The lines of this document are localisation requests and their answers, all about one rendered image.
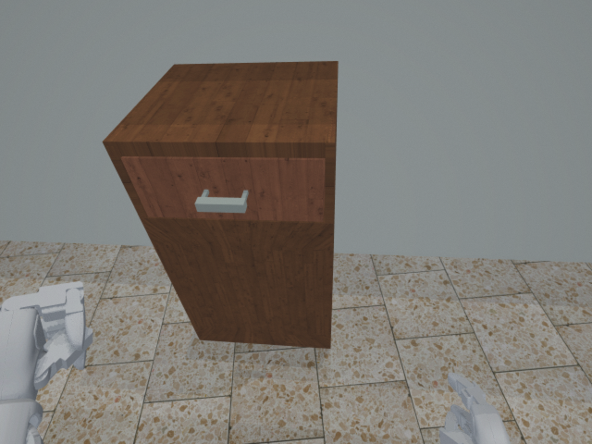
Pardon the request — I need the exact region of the right robot hand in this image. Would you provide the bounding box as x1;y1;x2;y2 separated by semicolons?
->
439;372;511;444

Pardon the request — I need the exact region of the drawer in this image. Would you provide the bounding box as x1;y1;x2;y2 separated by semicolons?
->
121;156;325;222

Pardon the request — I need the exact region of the handle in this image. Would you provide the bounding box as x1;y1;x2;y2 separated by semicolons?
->
195;190;249;213

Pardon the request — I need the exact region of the cabinet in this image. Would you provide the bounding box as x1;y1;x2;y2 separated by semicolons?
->
103;61;339;349

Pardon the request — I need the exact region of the left robot hand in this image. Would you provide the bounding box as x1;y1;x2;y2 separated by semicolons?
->
0;281;93;401

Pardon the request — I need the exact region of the robot left forearm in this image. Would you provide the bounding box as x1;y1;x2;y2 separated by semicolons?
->
0;399;44;444

